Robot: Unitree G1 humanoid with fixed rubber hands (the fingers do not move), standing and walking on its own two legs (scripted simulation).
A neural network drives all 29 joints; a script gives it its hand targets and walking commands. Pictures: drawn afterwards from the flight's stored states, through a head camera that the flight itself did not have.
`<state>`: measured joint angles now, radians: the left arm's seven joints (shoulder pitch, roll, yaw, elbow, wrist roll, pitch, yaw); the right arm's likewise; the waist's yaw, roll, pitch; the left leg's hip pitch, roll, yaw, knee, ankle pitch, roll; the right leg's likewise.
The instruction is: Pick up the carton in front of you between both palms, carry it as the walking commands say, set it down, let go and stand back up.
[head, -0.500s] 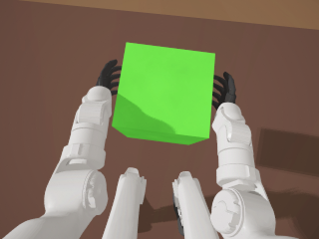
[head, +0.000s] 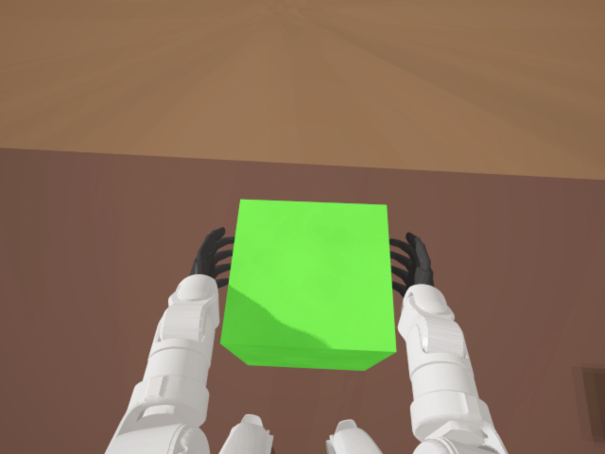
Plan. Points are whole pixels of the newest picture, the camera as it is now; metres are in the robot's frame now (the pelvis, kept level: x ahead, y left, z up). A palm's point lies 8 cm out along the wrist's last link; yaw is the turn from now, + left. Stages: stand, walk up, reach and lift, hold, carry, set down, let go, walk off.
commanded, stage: reach and lift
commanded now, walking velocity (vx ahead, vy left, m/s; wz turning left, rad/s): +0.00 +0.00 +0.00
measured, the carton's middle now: (309, 294) +0.38 +0.00 -0.11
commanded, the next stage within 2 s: hold in 1.44 s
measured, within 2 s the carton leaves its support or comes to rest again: neither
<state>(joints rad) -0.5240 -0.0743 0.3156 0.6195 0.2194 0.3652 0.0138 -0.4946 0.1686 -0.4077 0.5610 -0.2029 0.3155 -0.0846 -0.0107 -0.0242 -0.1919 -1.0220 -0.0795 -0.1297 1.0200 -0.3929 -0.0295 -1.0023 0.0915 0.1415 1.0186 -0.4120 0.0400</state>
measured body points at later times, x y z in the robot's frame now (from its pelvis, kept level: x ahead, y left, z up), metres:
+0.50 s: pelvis +0.03 -0.01 +0.08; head -0.01 -0.01 +0.53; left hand +0.32 +0.15 +0.09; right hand +0.34 -0.16 +0.09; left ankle +0.05 +0.13 -0.66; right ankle +0.04 -0.14 -0.66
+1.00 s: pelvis +0.02 +0.00 +0.08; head -0.01 +0.00 +0.53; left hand +0.33 +0.15 +0.10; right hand +0.33 -0.15 +0.10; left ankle +0.04 +0.13 -0.66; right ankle +0.04 -0.13 -0.66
